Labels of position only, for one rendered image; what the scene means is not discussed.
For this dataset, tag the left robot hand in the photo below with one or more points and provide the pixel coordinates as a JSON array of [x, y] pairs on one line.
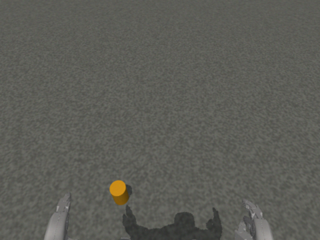
[[57, 228]]

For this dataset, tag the right robot hand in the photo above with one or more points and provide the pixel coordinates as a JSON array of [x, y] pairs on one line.
[[258, 226]]

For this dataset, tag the can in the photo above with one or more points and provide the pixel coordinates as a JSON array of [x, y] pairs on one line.
[[119, 192]]

